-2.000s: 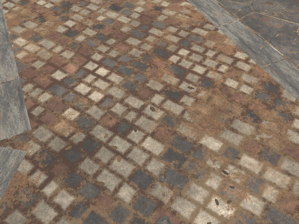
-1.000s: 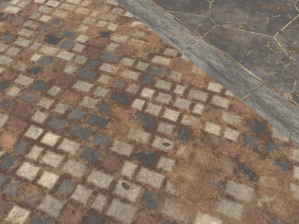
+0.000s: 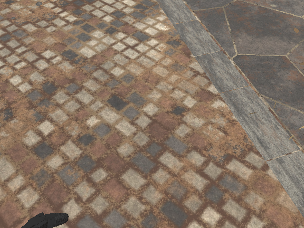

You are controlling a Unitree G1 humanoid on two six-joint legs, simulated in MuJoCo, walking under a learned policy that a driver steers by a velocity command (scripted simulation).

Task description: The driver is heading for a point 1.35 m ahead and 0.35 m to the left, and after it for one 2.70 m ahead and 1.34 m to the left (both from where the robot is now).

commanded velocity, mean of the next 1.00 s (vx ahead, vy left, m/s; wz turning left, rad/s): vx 0.50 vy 0.00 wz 0.43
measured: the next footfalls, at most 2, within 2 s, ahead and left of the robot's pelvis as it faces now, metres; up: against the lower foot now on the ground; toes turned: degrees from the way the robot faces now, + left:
left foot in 0.44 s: +0.36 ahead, +0.19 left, +0.00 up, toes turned +18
right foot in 0.96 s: +0.71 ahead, +0.11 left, +0.00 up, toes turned +25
